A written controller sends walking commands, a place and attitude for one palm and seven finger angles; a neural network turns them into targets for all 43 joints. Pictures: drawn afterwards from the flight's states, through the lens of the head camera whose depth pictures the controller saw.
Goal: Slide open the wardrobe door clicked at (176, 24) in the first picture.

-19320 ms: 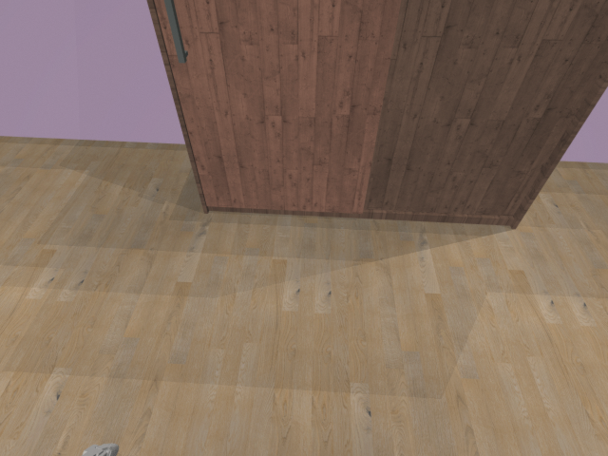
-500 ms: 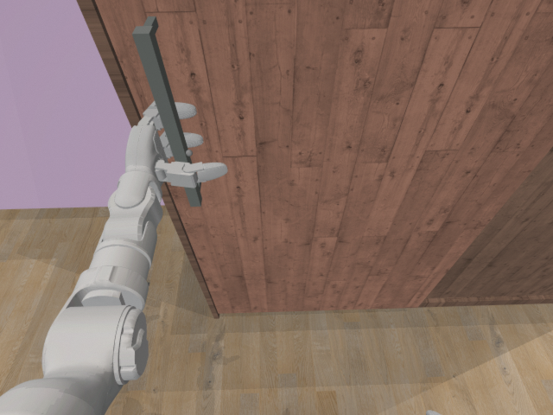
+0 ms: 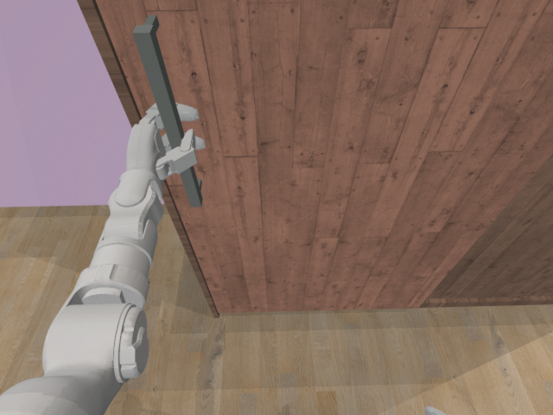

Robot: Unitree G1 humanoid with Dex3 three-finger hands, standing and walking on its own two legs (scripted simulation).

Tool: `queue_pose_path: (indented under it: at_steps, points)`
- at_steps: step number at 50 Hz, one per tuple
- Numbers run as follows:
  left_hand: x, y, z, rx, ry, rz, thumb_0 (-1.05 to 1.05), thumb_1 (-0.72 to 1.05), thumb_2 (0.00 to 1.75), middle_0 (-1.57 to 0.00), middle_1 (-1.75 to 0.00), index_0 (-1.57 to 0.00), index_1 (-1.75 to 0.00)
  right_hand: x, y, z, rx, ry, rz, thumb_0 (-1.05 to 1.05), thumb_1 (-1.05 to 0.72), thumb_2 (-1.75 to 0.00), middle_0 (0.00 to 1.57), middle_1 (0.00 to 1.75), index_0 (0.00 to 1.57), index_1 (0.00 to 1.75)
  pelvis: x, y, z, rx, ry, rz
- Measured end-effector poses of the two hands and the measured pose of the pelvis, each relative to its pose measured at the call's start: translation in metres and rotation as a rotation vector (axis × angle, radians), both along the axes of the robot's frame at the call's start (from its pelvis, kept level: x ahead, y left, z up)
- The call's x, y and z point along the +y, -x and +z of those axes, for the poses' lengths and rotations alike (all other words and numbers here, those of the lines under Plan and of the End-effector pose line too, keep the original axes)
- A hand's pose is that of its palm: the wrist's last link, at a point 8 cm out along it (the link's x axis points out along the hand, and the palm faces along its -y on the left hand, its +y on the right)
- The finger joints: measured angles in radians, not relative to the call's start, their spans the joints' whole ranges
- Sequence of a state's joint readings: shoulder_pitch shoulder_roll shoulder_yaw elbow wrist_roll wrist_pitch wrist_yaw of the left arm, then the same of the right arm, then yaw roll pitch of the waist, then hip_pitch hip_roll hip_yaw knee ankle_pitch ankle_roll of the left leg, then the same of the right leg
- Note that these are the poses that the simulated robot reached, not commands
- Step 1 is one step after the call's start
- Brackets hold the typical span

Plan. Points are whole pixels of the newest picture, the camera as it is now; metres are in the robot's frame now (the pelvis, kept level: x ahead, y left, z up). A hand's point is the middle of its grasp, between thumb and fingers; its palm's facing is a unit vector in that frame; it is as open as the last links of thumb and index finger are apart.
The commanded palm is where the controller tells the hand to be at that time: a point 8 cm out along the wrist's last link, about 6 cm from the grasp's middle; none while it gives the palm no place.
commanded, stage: grip the handle and tug to test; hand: left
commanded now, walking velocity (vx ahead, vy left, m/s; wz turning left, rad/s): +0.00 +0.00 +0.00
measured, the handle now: (178, 129) +0.50 +0.16 +0.14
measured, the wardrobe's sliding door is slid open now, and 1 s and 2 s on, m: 0.00 0.00 0.00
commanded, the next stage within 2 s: tug the door sideways, standing still in 0.62 s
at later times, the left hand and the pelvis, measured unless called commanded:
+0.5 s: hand (191, 152) +0.45 +0.13 +0.14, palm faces +0.03 -1.00 +0.01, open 5.3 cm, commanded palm +0.40 +0.18 +0.14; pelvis +0.01 +0.00 +0.00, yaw -2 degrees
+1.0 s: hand (190, 152) +0.45 +0.13 +0.14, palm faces +0.06 -1.00 +0.00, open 5.4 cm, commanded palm +0.43 +0.15 +0.14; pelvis +0.03 +0.01 +0.00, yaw +2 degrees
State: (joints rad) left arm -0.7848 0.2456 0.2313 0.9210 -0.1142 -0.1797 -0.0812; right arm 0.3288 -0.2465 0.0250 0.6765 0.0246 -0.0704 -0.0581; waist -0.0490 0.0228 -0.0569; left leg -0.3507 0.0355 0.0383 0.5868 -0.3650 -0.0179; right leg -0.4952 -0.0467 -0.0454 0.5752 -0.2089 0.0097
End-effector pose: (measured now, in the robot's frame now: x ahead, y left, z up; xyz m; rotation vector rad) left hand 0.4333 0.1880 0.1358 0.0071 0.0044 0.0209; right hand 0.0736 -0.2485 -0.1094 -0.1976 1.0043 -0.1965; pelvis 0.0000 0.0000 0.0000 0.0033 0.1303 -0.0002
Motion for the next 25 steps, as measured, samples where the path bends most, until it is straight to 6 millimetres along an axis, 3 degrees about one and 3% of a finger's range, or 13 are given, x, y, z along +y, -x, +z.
queue_pose_path:
  at_steps: [25]
  points:
    - [-0.002,0.002,-0.001,-0.009,0.013,0.011,0.01,0.78,0.81,-0.38,-1.40,-0.38,-1.40,0.001,-0.007,0.005,-0.030,-0.015,-0.041,0.01,-0.90,-0.90,0.20,0.30,0.20,0.30,0.002,-0.010,0.003,-0.007,0.003,-0.027]
